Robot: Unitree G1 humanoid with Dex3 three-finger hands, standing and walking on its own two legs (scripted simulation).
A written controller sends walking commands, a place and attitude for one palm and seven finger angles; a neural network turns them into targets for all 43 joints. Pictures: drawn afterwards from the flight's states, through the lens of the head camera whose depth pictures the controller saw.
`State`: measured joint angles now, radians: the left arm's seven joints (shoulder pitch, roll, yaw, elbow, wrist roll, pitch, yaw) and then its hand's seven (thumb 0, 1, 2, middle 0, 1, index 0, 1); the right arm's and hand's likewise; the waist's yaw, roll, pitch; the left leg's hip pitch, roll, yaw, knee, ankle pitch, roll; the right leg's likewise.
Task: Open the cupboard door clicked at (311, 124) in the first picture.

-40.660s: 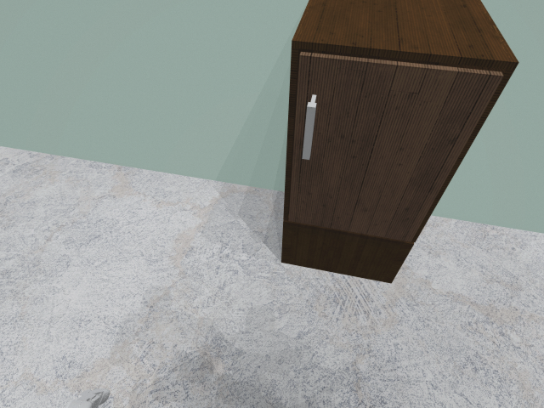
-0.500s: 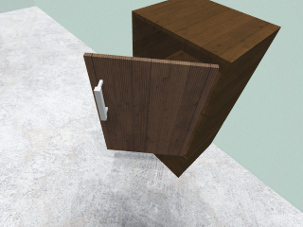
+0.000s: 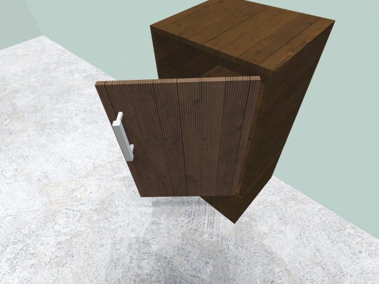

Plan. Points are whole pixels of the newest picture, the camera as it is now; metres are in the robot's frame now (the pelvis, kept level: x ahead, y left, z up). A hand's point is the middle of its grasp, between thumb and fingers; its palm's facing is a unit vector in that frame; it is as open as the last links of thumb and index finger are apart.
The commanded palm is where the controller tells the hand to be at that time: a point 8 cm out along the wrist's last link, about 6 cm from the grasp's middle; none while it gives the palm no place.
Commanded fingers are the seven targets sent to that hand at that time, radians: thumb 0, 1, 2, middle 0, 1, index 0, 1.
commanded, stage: look again from close up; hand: left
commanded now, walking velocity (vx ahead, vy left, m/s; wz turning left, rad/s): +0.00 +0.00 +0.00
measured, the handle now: (125, 137) +0.52 +0.23 -0.02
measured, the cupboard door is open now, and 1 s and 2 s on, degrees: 42 42 42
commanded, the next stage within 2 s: raise the hand with hooked fingers in 0.18 s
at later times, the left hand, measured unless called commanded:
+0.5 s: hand (117, 245) +0.20 +0.17 -0.02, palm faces +0.25 -0.97 -0.05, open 7.6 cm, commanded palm +0.12 +0.22 -0.06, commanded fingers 0.00 0.62 0.78 -0.22 -0.48 -0.22 -0.48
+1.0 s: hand (110, 257) +0.19 +0.19 -0.05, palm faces +0.03 -1.00 -0.05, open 10.4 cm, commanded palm +0.15 +0.25 -0.04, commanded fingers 0.00 0.04 0.53 -0.26 -0.86 -0.26 -0.86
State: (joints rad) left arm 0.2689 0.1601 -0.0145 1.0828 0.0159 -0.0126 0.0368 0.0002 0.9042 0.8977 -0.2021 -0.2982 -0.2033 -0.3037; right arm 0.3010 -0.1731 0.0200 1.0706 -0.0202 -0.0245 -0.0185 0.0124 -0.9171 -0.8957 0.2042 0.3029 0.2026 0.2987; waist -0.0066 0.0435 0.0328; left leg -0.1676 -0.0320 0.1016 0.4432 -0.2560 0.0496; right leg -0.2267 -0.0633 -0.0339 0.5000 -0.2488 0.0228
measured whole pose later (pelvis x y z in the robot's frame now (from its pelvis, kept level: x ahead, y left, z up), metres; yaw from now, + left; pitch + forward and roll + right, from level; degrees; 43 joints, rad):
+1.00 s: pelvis -0.03 -0.04 -0.09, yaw +3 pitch +15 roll -2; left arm 0.28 0.27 0.27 0.12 -0.33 -0.38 -0.41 0.01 0.25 0.62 -0.25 -0.71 -0.25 -0.72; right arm 0.20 -0.19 0.03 0.60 0.03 -0.22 -0.06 0.01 -0.90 -0.90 0.21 0.30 0.21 0.30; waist 0.02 0.04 -0.11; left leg -0.91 0.05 -0.02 1.18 -0.52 -0.01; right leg -0.90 -0.02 -0.14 1.13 -0.49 -0.05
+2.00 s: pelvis -0.01 -0.01 -0.06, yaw +2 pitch +13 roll -3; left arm -0.03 0.42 0.44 0.42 -0.36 -0.31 -0.50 -0.02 -0.50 0.30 -0.30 -1.20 -0.30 -1.20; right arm 0.29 -0.29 0.04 0.56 0.03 -0.19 -0.07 0.01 -0.90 -0.90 0.21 0.30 0.21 0.30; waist -0.01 0.02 -0.10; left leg -0.76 0.03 0.02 1.00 -0.48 0.04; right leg -0.74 -0.03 -0.10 0.93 -0.42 0.00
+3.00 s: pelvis -0.02 -0.02 -0.06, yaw +1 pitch +15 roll -2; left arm -0.29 0.45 0.47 0.70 -0.29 -0.36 -0.49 -0.02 -0.50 0.30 -0.30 -1.20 -0.30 -1.20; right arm 0.31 -0.28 0.03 0.59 0.03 -0.13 -0.07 0.01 -0.90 -0.90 0.21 0.30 0.21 0.30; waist -0.05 0.01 -0.09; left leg -0.81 0.04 0.03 1.01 -0.47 0.02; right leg -0.81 -0.02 -0.08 0.96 -0.42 -0.01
